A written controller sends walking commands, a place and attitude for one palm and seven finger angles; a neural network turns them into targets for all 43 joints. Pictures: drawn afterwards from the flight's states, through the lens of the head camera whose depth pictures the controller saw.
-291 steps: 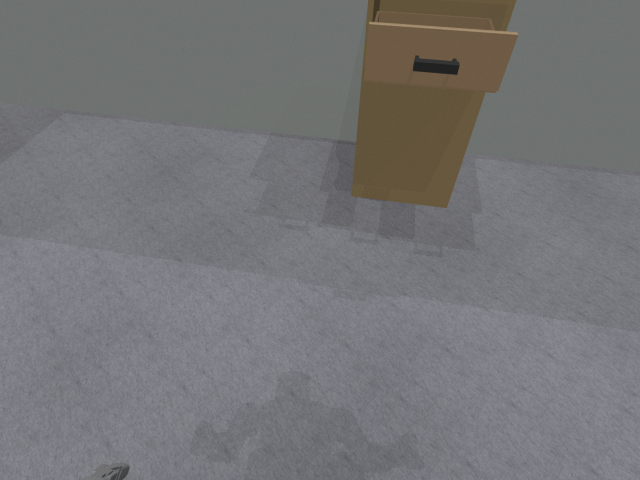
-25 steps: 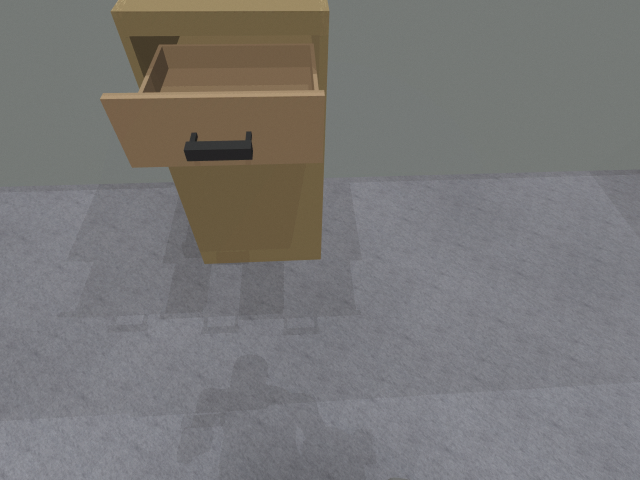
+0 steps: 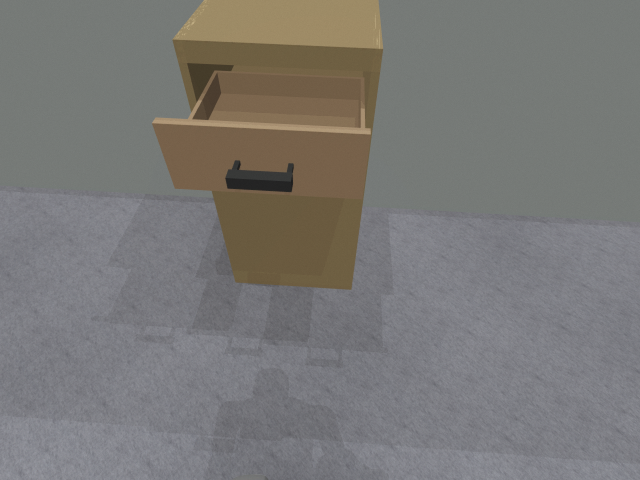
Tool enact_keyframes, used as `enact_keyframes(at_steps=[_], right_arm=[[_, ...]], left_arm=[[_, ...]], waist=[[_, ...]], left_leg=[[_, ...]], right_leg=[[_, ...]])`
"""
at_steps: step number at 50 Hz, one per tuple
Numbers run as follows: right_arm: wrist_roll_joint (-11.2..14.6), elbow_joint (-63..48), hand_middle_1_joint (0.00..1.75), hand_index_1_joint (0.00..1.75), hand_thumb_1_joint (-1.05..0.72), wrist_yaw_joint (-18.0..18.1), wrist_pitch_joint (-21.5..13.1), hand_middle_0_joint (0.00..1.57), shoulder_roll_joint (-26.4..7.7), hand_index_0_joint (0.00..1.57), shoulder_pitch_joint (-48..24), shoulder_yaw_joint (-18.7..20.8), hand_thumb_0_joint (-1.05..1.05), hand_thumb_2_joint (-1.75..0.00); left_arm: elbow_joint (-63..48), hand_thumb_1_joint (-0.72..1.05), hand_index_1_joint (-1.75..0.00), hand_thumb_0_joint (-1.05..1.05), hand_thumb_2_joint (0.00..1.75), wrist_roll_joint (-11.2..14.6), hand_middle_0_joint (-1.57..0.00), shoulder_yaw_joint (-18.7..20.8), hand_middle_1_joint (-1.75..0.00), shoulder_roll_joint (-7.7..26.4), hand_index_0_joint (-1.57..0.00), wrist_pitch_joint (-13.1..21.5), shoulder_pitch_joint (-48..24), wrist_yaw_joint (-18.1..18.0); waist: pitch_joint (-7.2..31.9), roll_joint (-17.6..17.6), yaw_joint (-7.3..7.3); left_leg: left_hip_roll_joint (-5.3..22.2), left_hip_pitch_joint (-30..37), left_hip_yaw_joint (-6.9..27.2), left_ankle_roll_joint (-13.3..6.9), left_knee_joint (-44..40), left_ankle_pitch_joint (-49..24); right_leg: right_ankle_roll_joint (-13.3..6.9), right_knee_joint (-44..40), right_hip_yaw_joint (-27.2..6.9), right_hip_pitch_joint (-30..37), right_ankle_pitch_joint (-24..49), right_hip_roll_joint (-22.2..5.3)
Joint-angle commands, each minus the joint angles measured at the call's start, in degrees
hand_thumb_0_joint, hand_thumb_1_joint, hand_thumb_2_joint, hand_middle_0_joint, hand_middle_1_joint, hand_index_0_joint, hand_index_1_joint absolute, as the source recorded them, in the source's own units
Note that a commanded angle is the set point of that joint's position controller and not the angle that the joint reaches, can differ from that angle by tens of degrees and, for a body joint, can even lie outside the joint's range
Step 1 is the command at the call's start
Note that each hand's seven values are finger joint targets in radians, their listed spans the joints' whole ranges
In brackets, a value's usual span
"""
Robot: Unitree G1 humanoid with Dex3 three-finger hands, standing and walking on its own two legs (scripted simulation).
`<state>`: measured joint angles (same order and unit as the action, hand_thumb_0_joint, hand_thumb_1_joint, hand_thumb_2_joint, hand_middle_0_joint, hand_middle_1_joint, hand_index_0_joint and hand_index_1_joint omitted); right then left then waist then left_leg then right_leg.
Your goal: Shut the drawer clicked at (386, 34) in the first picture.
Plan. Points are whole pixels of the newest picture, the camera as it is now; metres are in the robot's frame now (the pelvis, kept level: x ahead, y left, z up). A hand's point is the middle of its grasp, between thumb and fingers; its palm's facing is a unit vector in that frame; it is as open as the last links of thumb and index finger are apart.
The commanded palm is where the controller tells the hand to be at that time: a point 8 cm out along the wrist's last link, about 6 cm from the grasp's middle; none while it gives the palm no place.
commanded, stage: take the last steps up to it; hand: left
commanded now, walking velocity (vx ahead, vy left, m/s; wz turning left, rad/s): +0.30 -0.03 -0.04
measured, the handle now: (261, 173) +0.63 +0.18 +0.00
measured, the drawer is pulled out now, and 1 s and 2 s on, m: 0.24 0.24 0.24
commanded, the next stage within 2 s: come to a stop and stand still in 0.60 s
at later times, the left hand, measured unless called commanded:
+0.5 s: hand (230, 384) +0.28 +0.18 -0.16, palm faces -0.06 -0.97 -0.22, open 7.4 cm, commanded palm none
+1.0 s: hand (263, 395) +0.28 +0.13 -0.18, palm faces +0.05 -0.98 -0.20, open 7.3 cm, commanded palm none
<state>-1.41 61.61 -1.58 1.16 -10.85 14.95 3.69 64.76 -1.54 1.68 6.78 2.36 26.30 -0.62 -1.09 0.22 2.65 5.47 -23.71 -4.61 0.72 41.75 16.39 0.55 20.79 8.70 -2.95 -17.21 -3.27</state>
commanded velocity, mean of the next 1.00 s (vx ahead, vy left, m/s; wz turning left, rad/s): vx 0.09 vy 0.00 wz -0.01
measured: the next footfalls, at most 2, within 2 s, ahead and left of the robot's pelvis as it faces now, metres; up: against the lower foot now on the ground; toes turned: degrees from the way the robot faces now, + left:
left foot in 0.06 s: +0.10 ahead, +0.14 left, +0.00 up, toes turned +8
right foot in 0.56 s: +0.32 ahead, -0.13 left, +0.00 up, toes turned -12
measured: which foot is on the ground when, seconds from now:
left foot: up 0.00-0.04, down 0.06-0.56, up 0.58-1.00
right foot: down 0.00-0.08, up 0.10-0.54, down 0.56-1.00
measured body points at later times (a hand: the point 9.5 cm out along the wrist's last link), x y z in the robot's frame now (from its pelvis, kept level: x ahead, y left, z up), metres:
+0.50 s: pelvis +0.16 +0.00 -0.01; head +0.17 -0.01 +0.44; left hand +0.29 +0.23 -0.14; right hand +0.07 -0.19 -0.17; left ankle +0.06 +0.13 -0.74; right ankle +0.27 -0.12 -0.72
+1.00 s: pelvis +0.26 -0.05 -0.01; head +0.27 -0.06 +0.44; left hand +0.28 +0.18 -0.16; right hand +0.34 -0.28 -0.16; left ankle +0.29 +0.08 -0.73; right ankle +0.28 -0.12 -0.74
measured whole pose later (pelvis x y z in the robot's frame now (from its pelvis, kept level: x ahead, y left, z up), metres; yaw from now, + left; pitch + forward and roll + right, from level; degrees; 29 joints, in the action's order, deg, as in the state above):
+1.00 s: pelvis +0.26 -0.05 -0.01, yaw -2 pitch -2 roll +0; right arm -0.3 59.1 1.3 1.9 -10.1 7.9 2.5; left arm 62.0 -1.1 1.8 7.7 -0.5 14.5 -2.0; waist -2.9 1.1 2.4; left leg 2.2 -18.5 -2.7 2.6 38.7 20.4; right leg -4.3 28.3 9.8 -13.8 -13.1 -0.5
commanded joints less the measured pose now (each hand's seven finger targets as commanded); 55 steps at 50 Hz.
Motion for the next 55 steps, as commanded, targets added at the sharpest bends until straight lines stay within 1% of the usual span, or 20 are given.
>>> enact_keyframes(at_steps=[1,2,3,4,8,11,22,24,26,27,28,29,30,32,36,41,48,51,54,55], right_arm=[[0.2,-3.2,0.3,0.3,-0.9,0.6,-3.6,0.2,-1.4,0.2,0.7,-0.4,0.0,-0.9],[0.1,-1.0,0.3,0.3,-0.9,1.2,-4.2,0.2,-4.0,0.2,7.2,0.1,0.0,-0.9],[-0.5,0.9,0.3,0.3,-0.9,2.0,-4.7,0.2,-9.7,0.2,14.0,1.5,0.0,-0.9],[-0.2,1.4,0.3,0.3,-0.9,2.5,-4.2,0.2,-13.5,0.2,19.5,2.1,0.0,-0.9],[-0.1,-0.9,0.3,0.3,-0.9,3.2,-4.9,0.2,-3.9,0.2,7.2,-0.1,0.0,-0.9],[0.4,-0.9,0.3,0.3,-0.9,3.4,-6.0,0.2,-3.1,0.2,6.4,-0.5,0.0,-0.9],[-0.5,1.2,0.3,0.3,-0.9,3.0,-5.1,0.2,-4.7,0.2,10.8,0.5,0.0,-0.9],[-0.6,1.5,0.3,0.3,-0.9,3.0,-4.8,0.2,-5.3,0.2,10.0,0.7,0.0,-0.9],[-0.2,1.6,0.3,0.3,-0.9,2.9,-4.5,0.2,-5.9,0.2,8.7,0.6,0.0,-0.9],[0.3,1.7,0.3,0.3,-0.9,2.5,-4.7,0.2,-4.8,0.2,9.4,0.5,0.0,-0.9],[1.1,0.3,0.3,0.3,-0.9,2.2,-4.9,0.2,-0.5,0.2,12.6,-0.4,0.0,-0.9],[1.4,-0.7,0.3,0.3,-0.9,2.6,-3.9,0.2,-2.4,0.2,11.2,-0.4,0.0,-0.9],[1.2,-0.7,0.3,0.3,-0.9,2.6,-3.8,0.2,-1.4,0.2,8.7,0.0,0.0,-0.9],[0.4,-0.5,0.3,0.3,-0.9,2.3,-3.1,0.2,-1.0,0.2,5.9,-0.2,0.0,-0.9],[-0.1,1.2,0.3,0.3,-0.9,2.4,-1.2,0.2,1.3,0.2,9.8,-0.9,0.0,-0.9],[1.0,0.1,0.3,0.3,-0.9,2.8,-0.1,0.2,0.8,0.2,5.0,-1.9,0.0,-0.9],[1.1,-3.6,0.3,0.3,-0.9,3.0,1.0,0.2,-2.3,0.2,-1.8,-0.7,0.0,-0.9],[0.9,-2.9,0.3,0.3,-0.9,3.1,0.2,0.2,-2.4,0.2,0.3,-0.7,0.0,-0.9],[0.5,-4.8,0.3,0.3,-0.9,3.6,-0.6,0.2,-7.1,0.2,-2.5,-0.4,0.0,-0.9],[0.4,-5.0,0.3,0.3,-0.9,4.1,-0.7,0.2,-6.9,0.2,-3.3,-0.5,0.0,-0.9]], left_arm=[[-1.0,0.9,-0.3,0.0,0.9,0.3,-0.2,2.1,-0.3,9.6,-0.2,0.6,0.2,-0.4],[-1.2,0.9,-0.3,0.0,0.9,0.5,-0.2,1.6,-0.3,7.7,-0.2,0.5,0.2,-0.2],[-2.3,0.9,-0.3,0.0,0.9,0.9,-0.2,1.1,-0.3,4.4,-0.2,0.5,0.6,0.2],[-5.0,0.9,-0.3,0.0,0.9,0.5,-0.2,0.7,-0.3,4.1,-0.2,0.5,-2.9,0.3],[-3.9,0.9,-0.3,0.0,0.9,-0.2,-0.2,1.9,-0.3,4.2,-0.2,-0.4,-7.5,1.2],[-3.3,0.9,-0.3,0.0,0.9,-0.2,-0.2,1.7,-0.3,3.4,-0.2,-1.3,-5.0,1.4],[-10.3,0.9,-0.3,0.0,0.9,0.3,-0.2,2.0,-0.3,4.7,-0.2,-1.5,-21.3,1.9],[-10.3,0.9,-0.3,0.0,0.9,0.3,-0.2,2.2,-0.3,5.4,-0.2,-1.2,-20.3,1.8],[-7.1,0.9,-0.3,0.0,0.9,0.1,-0.2,2.9,-0.3,7.3,-0.2,-0.3,-9.8,1.7],[-4.4,0.9,-0.3,0.0,0.9,-0.2,-0.2,3.7,-0.3,10.9,-0.2,0.7,-1.9,1.3],[-3.1,0.9,-0.3,0.0,0.9,-0.1,-0.2,5.3,-0.3,17.7,-0.2,1.2,4.2,0.5],[-3.2,0.9,-0.3,0.0,0.9,1.1,-0.2,4.9,-0.3,18.6,-0.2,1.1,3.9,0.1],[-4.7,0.9,-0.3,0.0,0.9,0.9,-0.2,4.4,-0.3,16.7,-0.2,0.8,-2.2,-0.1],[-6.7,0.9,-0.3,0.0,0.9,1.0,-0.2,2.8,-0.3,11.1,-0.2,0.9,-10.3,-0.4],[-6.5,0.9,-0.3,0.0,0.9,0.4,-0.2,1.4,-0.3,6.2,-0.2,1.6,-12.8,-0.9],[-5.3,0.9,-0.3,0.0,0.9,0.5,-0.2,0.9,-0.3,9.1,-0.2,0.4,-10.9,-1.4],[-5.3,0.9,-0.3,0.0,0.9,0.1,-0.2,2.3,-0.3,11.9,-0.2,-2.0,-9.5,-2.1],[-5.5,0.9,-0.3,0.0,0.9,0.6,-0.2,2.4,-0.3,11.0,-0.2,-2.6,-10.6,-2.1],[-6.4,0.9,-0.3,0.0,0.9,0.8,-0.2,1.1,-0.3,6.6,-0.2,-3.5,-8.1,-2.1],[-6.4,0.9,-0.3,0.0,0.9,0.9,-0.2,1.2,-0.3,7.9,-0.2,-4.0,-9.8,-2.0]], waist=[[-3.6,-5.8,-3.55],[-0.3,0.5,-6.33],[3.2,13.5,-8.33],[2.8,15.4,-9.67],[-6.9,5.2,-4.77],[-4.7,5.7,-2.56],[-9.1,6.1,-4.94],[-8.5,6.0,-4.1],[-2.3,3.4,0.8],[3.7,-2.1,3.87],[11.6,-18.5,4.21],[12.8,-15.9,3.6],[9.1,-12.0,2.34],[1.0,-4.3,-0.94],[-0.1,-5.1,-5.11],[2.6,-4.3,-3.11],[1.0,-7.0,-1.64],[1.6,-4.4,-3.19],[2.1,14.1,-1.58],[1.2,12.2,-2.46]], left_leg=[[-3.5,14.4,-5.2,-1.1,-13.4,-3.8],[-1.3,24.2,-1.8,-2.0,-17.0,-1.9],[12.0,32.5,15.8,-6.4,-22.0,1.5],[20.2,32.9,28.2,-10.9,-27.8,1.3],[14.2,15.0,14.9,-9.2,-32.5,-0.2],[11.1,16.1,7.0,-9.0,-32.3,-11.7],[12.2,18.5,2.1,-9.2,-29.9,-19.3],[12.4,17.2,2.3,-8.6,-26.8,-20.3],[8.9,16.6,-1.3,-6.0,-14.1,-26.5],[5.3,10.2,-3.6,-3.9,-0.4,-22.1],[-3.3,-3.2,-6.0,-1.1,18.3,10.1],[-3.5,-3.7,1.4,-1.7,28.5,18.6],[-1.7,-6.0,4.4,-1.8,33.1,15.0],[1.8,-5.4,5.3,-1.5,31.8,5.9],[1.9,1.3,3.3,0.8,20.0,2.4],[-1.0,3.8,2.6,2.2,4.5,3.2],[-2.8,6.1,3.2,1.5,-3.2,4.8],[-1.1,15.9,3.2,0.4,-16.9,-10.6],[13.4,13.3,16.4,-9.0,-24.9,-33.4],[13.9,10.7,17.5,-11.3,-27.0,-31.5]], right_leg=[[-6.1,-1.6,-7.1,-11.1,2.6,-9.8],[-4.6,8.8,-4.8,-15.0,4.8,-7.2],[-1.8,24.4,0.3,-25.2,-4.4,-1.5],[-1.2,36.7,-1.4,-32.5,-16.3,1.4],[-1.3,46.2,-7.5,-31.9,-2.3,-4.9],[0.0,43.2,-6.5,-30.2,2.6,-4.6],[-0.4,19.8,-3.2,-28.1,5.6,-3.3],[-1.3,16.8,-2.2,-22.6,4.9,-1.7],[-2.2,10.3,0.3,-8.6,7.5,1.3],[-4.0,7.8,-4.9,4.5,10.5,-2.6],[-9.7,2.2,-27.5,17.0,20.9,-19.0],[-13.1,-3.0,-32.4,12.4,24.3,-22.9],[-13.6,-4.6,-29.9,6.2,17.4,-21.6],[-11.1,-6.8,-20.4,-6.5,11.9,-17.3],[-9.2,-8.3,-9.9,-15.5,21.8,-13.0],[-9.8,-3.8,-10.5,-8.9,38.8,-13.2],[-12.0,0.2,-13.4,-7.4,38.4,-15.4],[-7.2,4.6,-11.0,-11.9,28.0,-11.3],[0.0,17.0,-3.0,-13.7,-6.4,0.1],[0.2,24.4,-6.1,-14.2,-13.2,0.9]])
